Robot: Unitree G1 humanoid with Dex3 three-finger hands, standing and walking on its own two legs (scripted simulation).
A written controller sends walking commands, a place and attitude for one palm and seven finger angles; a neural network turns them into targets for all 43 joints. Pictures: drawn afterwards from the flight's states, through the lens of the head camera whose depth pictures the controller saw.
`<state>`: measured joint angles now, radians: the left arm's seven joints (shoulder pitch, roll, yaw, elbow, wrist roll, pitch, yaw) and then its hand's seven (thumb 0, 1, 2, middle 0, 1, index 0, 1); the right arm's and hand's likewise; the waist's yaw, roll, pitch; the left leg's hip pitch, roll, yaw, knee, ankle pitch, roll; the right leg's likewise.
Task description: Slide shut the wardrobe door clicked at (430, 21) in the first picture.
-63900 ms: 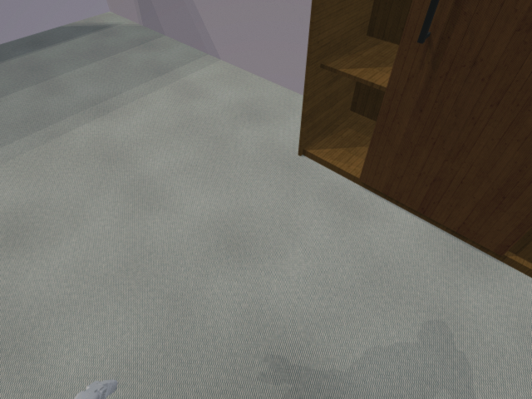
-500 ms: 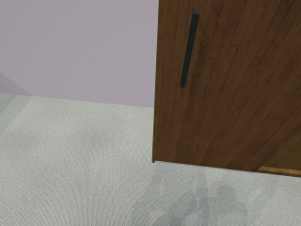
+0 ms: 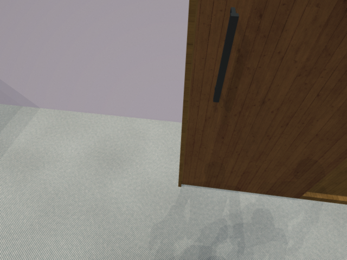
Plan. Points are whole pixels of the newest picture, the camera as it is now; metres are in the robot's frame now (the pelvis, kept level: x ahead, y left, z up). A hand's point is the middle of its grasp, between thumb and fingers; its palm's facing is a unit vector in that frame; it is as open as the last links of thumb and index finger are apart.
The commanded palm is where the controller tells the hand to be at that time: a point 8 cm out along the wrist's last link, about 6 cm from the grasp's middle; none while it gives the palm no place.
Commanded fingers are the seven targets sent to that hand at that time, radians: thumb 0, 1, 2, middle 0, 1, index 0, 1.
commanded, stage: look to check the result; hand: right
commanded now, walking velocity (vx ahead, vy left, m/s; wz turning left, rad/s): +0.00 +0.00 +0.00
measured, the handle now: (223, 60) +0.60 -0.10 +0.15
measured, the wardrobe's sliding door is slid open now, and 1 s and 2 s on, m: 0.00 0.00 0.00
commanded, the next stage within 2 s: stand and wait in 0.32 s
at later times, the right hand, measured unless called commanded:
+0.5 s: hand out of the picture +0.04 -0.19 -0.18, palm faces +0.00 +0.98 -0.22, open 7.4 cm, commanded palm none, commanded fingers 0.00 -0.90 -0.90 0.20 0.30 0.20 0.30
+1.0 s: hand out of the picture +0.07 -0.21 -0.17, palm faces -0.01 +0.96 -0.27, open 7.4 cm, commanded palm none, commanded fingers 0.00 -0.90 -0.90 0.20 0.30 0.20 0.30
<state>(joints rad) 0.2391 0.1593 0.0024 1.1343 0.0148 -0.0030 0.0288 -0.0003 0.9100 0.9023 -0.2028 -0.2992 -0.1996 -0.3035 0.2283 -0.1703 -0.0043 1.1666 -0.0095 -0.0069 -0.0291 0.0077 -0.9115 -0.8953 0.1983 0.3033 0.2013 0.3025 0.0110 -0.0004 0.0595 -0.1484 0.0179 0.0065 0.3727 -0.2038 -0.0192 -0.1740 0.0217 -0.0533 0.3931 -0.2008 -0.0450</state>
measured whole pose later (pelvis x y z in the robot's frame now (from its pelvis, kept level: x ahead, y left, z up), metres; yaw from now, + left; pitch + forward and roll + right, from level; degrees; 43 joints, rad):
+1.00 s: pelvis +0.02 +0.01 +0.00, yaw +0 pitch -1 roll +0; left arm 0.15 0.25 0.00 1.14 0.01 -0.01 0.02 0.00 0.91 0.90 -0.20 -0.30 -0.20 -0.30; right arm 0.14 -0.26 -0.02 1.15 -0.01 -0.02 -0.01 0.01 -0.91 -0.90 0.20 0.30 0.20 0.30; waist 0.01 0.00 0.06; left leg -0.09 0.01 0.01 0.30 -0.20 -0.01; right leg -0.11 0.01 -0.05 0.32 -0.19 -0.03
